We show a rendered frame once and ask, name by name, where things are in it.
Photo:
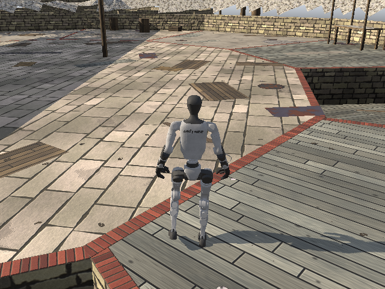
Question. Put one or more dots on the robot right upper arm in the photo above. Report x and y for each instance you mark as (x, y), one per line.
(215, 137)

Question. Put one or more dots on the robot left forearm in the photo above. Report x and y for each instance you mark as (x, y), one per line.
(162, 158)

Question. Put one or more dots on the right robot foot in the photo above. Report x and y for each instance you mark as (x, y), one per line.
(202, 242)

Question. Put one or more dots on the robot right hand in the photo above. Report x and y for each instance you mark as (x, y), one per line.
(221, 170)

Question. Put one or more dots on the robot right forearm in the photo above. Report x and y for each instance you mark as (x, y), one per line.
(223, 160)

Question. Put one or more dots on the robot left hand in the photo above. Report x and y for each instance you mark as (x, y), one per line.
(164, 169)

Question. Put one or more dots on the robot left upper arm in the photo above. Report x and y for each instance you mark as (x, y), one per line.
(171, 136)

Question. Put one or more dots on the left robot thigh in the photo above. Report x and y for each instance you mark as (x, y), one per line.
(177, 177)

